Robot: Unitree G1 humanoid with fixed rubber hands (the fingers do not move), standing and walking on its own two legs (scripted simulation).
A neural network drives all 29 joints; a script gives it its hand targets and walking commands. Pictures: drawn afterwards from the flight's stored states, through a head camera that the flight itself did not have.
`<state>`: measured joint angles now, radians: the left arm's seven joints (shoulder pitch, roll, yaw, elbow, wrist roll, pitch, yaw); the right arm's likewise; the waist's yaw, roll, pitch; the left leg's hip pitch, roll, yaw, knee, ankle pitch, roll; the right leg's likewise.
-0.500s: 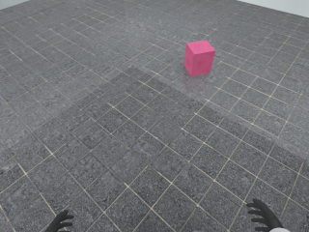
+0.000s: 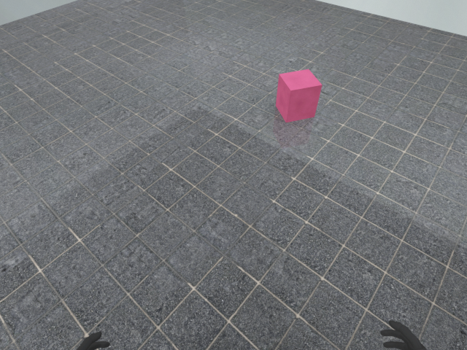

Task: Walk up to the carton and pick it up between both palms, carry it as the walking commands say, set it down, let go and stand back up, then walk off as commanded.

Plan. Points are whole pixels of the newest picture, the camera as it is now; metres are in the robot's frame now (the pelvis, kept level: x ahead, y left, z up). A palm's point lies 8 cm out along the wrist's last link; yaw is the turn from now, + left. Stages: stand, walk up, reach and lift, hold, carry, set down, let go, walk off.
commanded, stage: stand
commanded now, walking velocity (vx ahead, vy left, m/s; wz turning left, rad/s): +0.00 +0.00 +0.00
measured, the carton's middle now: (297, 96) +1.69 -0.42 -0.65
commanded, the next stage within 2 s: walk up in 0.22 s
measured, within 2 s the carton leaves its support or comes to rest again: neither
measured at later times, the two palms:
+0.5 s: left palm out of the picture +0.09 +0.29 -0.11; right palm out of the picture +0.08 -0.30 -0.11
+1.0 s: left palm out of the picture +0.11 +0.18 -0.12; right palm (401, 299) +0.23 -0.31 -0.13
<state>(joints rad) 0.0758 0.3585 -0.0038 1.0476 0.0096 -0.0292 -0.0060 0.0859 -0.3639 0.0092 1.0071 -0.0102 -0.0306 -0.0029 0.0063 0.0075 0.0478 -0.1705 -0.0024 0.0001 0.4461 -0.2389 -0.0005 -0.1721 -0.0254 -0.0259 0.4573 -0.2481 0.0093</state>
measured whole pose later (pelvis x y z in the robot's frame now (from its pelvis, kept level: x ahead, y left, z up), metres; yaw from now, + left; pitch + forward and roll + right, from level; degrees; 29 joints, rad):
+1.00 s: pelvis +0.14 -0.06 +0.00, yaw -8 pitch +0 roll +0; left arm 0.41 0.18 0.04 1.05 0.04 -0.06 -0.01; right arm 0.12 -0.24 -0.05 0.94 -0.02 -0.01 0.06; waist 0.06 0.05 0.02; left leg -0.49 0.11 0.09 0.69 -0.22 -0.06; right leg -0.09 -0.06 -0.09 0.35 -0.26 0.03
